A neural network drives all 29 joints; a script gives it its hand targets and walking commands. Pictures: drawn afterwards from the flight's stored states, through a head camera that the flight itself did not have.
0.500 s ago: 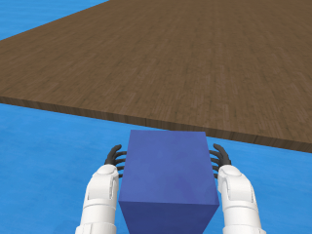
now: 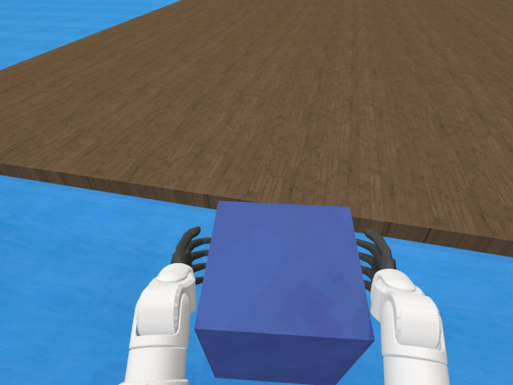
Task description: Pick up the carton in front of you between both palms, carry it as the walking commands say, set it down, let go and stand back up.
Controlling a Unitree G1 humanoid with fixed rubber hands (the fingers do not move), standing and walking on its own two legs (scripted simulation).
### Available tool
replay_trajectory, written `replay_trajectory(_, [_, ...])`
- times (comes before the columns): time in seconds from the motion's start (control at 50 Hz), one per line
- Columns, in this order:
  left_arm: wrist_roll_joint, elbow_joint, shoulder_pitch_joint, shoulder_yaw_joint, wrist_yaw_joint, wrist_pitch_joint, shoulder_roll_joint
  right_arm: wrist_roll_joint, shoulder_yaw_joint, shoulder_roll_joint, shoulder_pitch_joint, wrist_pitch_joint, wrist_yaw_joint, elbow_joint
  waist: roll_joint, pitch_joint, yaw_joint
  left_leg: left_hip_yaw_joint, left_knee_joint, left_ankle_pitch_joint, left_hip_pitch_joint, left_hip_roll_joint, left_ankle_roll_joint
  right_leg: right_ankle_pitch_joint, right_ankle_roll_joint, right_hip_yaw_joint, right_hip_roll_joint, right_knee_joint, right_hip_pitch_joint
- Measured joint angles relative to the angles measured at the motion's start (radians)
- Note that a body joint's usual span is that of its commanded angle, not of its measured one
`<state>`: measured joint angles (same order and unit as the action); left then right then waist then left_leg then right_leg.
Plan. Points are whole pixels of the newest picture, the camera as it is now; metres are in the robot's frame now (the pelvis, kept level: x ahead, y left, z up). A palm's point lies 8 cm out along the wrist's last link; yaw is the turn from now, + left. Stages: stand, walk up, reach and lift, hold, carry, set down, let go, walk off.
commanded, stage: carry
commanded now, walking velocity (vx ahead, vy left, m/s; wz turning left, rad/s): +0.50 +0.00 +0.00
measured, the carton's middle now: (278, 297) +0.29 -0.01 +0.01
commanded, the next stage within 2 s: none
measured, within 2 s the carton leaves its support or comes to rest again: neither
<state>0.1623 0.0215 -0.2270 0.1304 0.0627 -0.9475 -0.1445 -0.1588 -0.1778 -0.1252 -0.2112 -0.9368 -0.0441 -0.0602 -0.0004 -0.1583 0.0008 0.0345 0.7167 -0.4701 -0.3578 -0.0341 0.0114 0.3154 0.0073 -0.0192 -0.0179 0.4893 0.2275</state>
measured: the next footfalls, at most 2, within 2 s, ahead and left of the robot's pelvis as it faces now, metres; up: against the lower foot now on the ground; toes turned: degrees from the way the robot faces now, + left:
left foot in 0.12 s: +0.12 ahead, +0.11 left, +0.00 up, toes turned +7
right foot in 0.46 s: +0.39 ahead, -0.13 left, +0.00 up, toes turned -13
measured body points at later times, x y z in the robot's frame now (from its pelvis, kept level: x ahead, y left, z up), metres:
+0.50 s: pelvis +0.26 -0.04 -0.02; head +0.24 -0.05 +0.43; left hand +0.53 +0.10 +0.08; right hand +0.52 -0.21 +0.08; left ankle +0.09 +0.09 -0.72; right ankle +0.35 -0.12 -0.74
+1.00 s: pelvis +0.59 -0.02 -0.02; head +0.58 -0.02 +0.43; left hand +0.86 +0.11 +0.07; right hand +0.84 -0.19 +0.08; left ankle +0.69 +0.05 -0.74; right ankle +0.37 -0.12 -0.69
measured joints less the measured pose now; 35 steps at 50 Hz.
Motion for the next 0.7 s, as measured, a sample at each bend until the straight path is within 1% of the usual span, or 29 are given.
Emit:
replay_trajectory(0.02, [-0.009,0.034,0.010,-0.008,0.007,-0.026,0.002,0.016,0.007,0.004,0.004,-0.024,-0.007,-0.025,0.010,-0.002,-0.001,0.023,-0.003,-0.001,-0.017,0.005,-0.001,0.001,0.000,0.002,-0.008,-0.023,-0.011])
replay_trajectory(0.06, [-0.027,0.111,0.032,-0.018,0.020,-0.074,0.006,0.043,0.020,0.006,0.012,-0.067,-0.019,-0.082,0.026,-0.001,0.000,0.065,-0.063,0.036,-0.032,0.022,0.001,0.000,-0.007,0.008,-0.025,-0.060,-0.034])
replay_trajectory(0.08, [-0.034,0.152,0.043,-0.026,0.032,-0.096,0.008,0.051,0.030,0.002,0.019,-0.084,-0.032,-0.114,0.033,0.002,0.001,0.087,-0.118,0.071,-0.027,0.031,0.003,0.007,-0.011,0.010,-0.031,-0.066,-0.045])
replay_trajectory(0.12, [-0.046,0.235,0.067,-0.028,0.036,-0.135,0.011,0.057,0.039,-0.016,0.031,-0.118,-0.040,-0.182,0.037,0.008,0.007,0.132,-0.253,0.169,0.016,0.042,-0.002,0.051,-0.019,0.017,-0.037,-0.030,-0.056])
replay_trajectory(0.14, [-0.053,0.272,0.081,-0.024,0.037,-0.151,0.013,0.060,0.057,-0.014,0.038,-0.131,-0.044,-0.206,0.042,0.007,0.013,0.145,-0.276,0.252,0.035,0.045,-0.024,0.088,-0.017,0.015,-0.043,0.029,-0.043])
replay_trajectory(0.16, [-0.062,0.301,0.101,-0.017,0.038,-0.166,0.015,0.063,0.080,-0.012,0.047,-0.142,-0.049,-0.218,0.046,0.001,0.016,0.158,-0.260,0.269,0.040,0.046,-0.046,0.115,-0.013,0.002,-0.051,0.121,-0.010])
replay_trajectory(0.18, [-0.071,0.324,0.122,-0.014,0.041,-0.183,0.016,0.064,0.097,-0.009,0.059,-0.157,-0.052,-0.229,0.039,-0.005,0.017,0.164,-0.243,0.245,0.047,0.039,-0.057,0.145,-0.007,-0.011,-0.047,0.228,0.035])
replay_trajectory(0.22, [-0.086,0.358,0.157,-0.025,0.049,-0.218,0.018,0.068,0.115,-0.005,0.096,-0.193,-0.057,-0.265,0.011,-0.011,0.014,0.161,-0.253,0.191,0.081,0.023,-0.060,0.184,0.006,-0.040,-0.035,0.405,0.132])
replay_trajectory(0.24, [-0.091,0.372,0.172,-0.034,0.052,-0.233,0.018,0.072,0.119,-0.003,0.119,-0.211,-0.060,-0.290,-0.001,-0.013,0.009,0.157,-0.276,0.182,0.106,0.017,-0.055,0.179,0.008,-0.055,-0.034,0.446,0.175])
replay_trajectory(0.26, [-0.096,0.386,0.184,-0.043,0.053,-0.245,0.018,0.076,0.122,-0.003,0.140,-0.227,-0.064,-0.317,-0.011,-0.012,0.002,0.153,-0.307,0.185,0.134,0.010,-0.045,0.160,0.007,-0.069,-0.035,0.451,0.211])
replay_trajectory(0.3, [-0.104,0.414,0.197,-0.054,0.054,-0.263,0.018,0.087,0.124,-0.002,0.167,-0.252,-0.075,-0.369,-0.024,-0.005,-0.014,0.145,-0.365,0.186,0.192,0.000,-0.033,0.093,-0.001,-0.090,-0.041,0.389,0.266])
replay_trajectory(0.36, [-0.107,0.457,0.199,-0.066,0.057,-0.274,0.018,0.097,0.125,-0.002,0.173,-0.269,-0.087,-0.422,-0.030,0.009,-0.034,0.138,-0.410,0.161,0.271,-0.013,-0.014,-0.010,-0.009,-0.115,-0.047,0.228,0.312])
replay_trajectory(0.4, [-0.105,0.480,0.197,-0.069,0.057,-0.280,0.018,0.103,0.122,-0.002,0.165,-0.277,-0.088,-0.441,-0.030,0.015,-0.042,0.135,-0.407,0.121,0.319,-0.023,0.005,-0.089,-0.007,-0.141,-0.046,0.125,0.312])
replay_trajectory(0.44, [-0.103,0.495,0.190,-0.070,0.058,-0.288,0.018,0.107,0.118,-0.002,0.152,-0.289,-0.089,-0.454,-0.032,0.020,-0.042,0.128,-0.355,0.052,0.355,-0.041,0.028,-0.137,0.000,-0.181,-0.036,0.043,0.279])
replay_trajectory(0.46, [-0.103,0.497,0.180,-0.069,0.058,-0.293,0.018,0.108,0.113,-0.002,0.143,-0.294,-0.090,-0.458,-0.032,0.022,-0.042,0.124,-0.293,0.003,0.358,-0.054,0.036,-0.158,0.014,-0.198,-0.030,0.024,0.253])
replay_trajectory(0.48, [-0.101,0.484,0.168,-0.073,0.058,-0.292,0.017,0.109,0.102,-0.001,0.135,-0.298,-0.090,-0.455,-0.042,0.023,-0.036,0.120,-0.185,-0.040,0.330,-0.079,0.036,-0.195,0.041,-0.211,-0.023,0.056,0.250])
replay_trajectory(0.5, [-0.099,0.462,0.156,-0.076,0.059,-0.290,0.017,0.110,0.089,-0.001,0.127,-0.302,-0.090,-0.445,-0.046,0.025,-0.025,0.092,-0.036,-0.039,0.273,-0.086,0.033,-0.169,0.063,-0.220,-0.021,0.100,0.252])
replay_trajectory(0.54, [-0.096,0.431,0.146,-0.077,0.060,-0.298,0.017,0.109,0.076,-0.002,0.120,-0.314,-0.090,-0.423,-0.035,0.035,-0.010,0.039,0.249,-0.018,0.125,-0.062,0.009,-0.100,0.087,-0.228,-0.020,0.109,0.223])
replay_trajectory(0.56, [-0.096,0.426,0.150,-0.075,0.061,-0.301,0.017,0.108,0.077,-0.002,0.120,-0.318,-0.090,-0.414,-0.029,0.040,-0.002,0.033,0.340,0.006,0.056,-0.053,-0.005,-0.089,0.085,-0.230,-0.018,0.083,0.198])
replay_trajectory(0.58, [-0.096,0.427,0.158,-0.073,0.061,-0.304,0.017,0.107,0.082,-0.002,0.120,-0.320,-0.089,-0.407,-0.023,0.045,0.006,0.036,0.390,0.041,-0.006,-0.050,-0.016,-0.094,0.075,-0.230,-0.015,0.048,0.169])
replay_trajectory(0.62, [-0.097,0.437,0.175,-0.068,0.062,-0.301,0.017,0.104,0.094,-0.002,0.125,-0.314,-0.087,-0.400,-0.013,0.053,0.023,0.048,0.389,0.109,-0.102,-0.052,-0.025,-0.101,0.072,-0.227,-0.008,-0.028,0.108])
replay_trajectory(0.7, [-0.101,0.458,0.184,-0.063,0.062,-0.283,0.017,0.091,0.113,-0.002,0.135,-0.285,-0.076,-0.407,0.005,0.056,0.046,0.069,0.220,0.214,-0.215,-0.056,-0.018,-0.098,0.063,-0.211,-0.006,-0.154,-0.014])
